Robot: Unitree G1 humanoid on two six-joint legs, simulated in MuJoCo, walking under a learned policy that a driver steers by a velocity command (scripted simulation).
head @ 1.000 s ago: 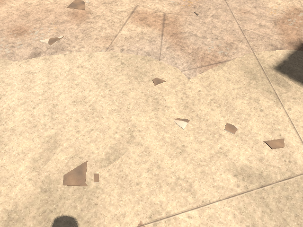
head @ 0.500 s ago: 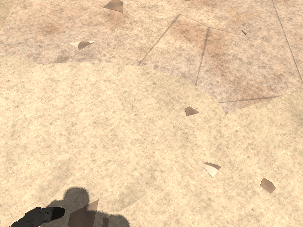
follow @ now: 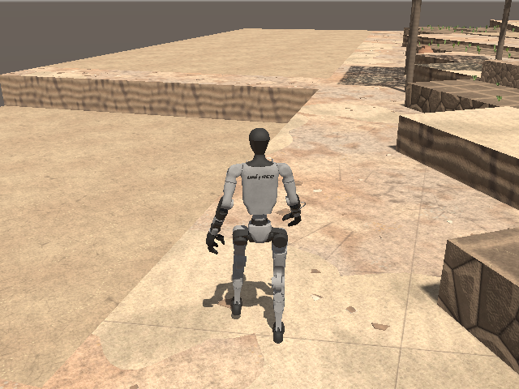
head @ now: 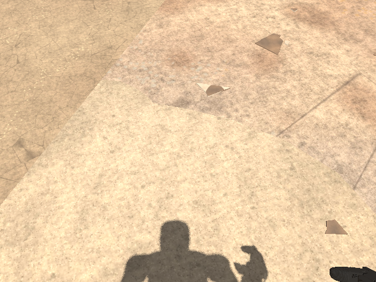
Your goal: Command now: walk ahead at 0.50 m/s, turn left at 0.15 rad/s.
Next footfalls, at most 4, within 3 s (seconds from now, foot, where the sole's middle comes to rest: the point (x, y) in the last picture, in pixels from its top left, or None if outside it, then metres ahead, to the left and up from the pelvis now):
0.12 left None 0.23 0.14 -0.78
0.64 right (244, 267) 0.53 -0.10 -0.78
1.16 left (183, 191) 0.82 0.15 -0.78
1.70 right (246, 143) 1.09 -0.10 -0.78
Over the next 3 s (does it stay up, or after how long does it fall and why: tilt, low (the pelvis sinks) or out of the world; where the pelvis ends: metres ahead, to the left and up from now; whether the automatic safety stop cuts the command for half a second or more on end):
stays up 1.51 -0.20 -0.01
